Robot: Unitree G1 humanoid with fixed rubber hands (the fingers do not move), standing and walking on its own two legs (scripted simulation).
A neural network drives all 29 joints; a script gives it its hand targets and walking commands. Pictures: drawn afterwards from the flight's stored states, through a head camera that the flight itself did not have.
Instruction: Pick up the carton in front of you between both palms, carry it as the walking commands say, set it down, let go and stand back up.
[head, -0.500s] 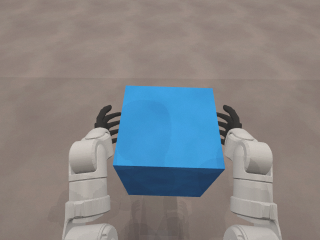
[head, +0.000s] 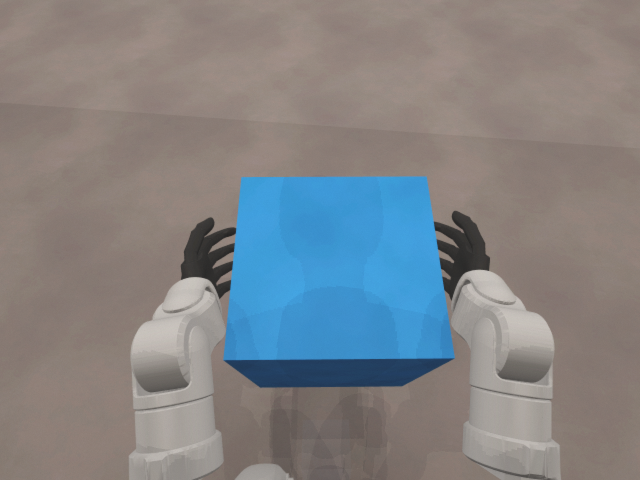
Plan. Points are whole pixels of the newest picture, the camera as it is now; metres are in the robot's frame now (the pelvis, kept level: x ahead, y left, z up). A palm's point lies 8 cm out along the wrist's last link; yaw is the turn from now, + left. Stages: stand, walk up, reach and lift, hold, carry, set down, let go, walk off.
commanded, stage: carry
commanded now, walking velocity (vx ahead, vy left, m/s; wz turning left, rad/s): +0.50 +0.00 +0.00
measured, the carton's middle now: (332, 295) +0.33 +0.01 +0.01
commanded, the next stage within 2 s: none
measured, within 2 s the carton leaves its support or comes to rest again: neither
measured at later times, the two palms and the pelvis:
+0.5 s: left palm (235, 131) +0.59 +0.17 +0.07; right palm (429, 146) +0.55 -0.13 +0.07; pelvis +0.35 +0.05 +0.00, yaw -5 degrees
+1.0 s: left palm (279, 25) +0.87 +0.13 +0.09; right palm (433, 31) +0.87 -0.17 +0.08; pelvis +0.63 -0.02 +0.00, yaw -1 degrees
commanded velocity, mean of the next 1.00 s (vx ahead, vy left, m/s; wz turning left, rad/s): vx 0.32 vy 0.00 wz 0.00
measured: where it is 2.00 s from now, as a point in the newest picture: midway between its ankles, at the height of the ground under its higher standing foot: (332, 303)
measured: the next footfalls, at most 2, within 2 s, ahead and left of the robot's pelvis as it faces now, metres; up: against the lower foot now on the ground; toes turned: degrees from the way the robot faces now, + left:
left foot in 0.30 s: +0.41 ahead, +0.12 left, +0.00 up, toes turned +8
right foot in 0.80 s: +0.73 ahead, -0.11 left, +0.00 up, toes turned +0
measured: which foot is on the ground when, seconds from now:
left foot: up 0.00-0.28, down 0.30-0.82, up 0.84-1.00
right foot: down 0.00-0.34, up 0.36-0.78, down 0.80-1.00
